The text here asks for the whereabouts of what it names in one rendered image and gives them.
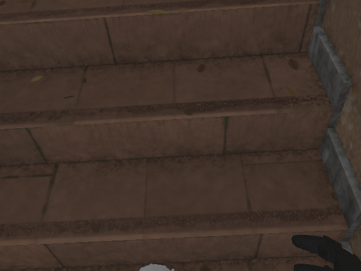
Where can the right robot hand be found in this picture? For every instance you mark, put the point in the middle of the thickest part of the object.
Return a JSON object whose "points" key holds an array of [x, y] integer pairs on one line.
{"points": [[329, 250]]}

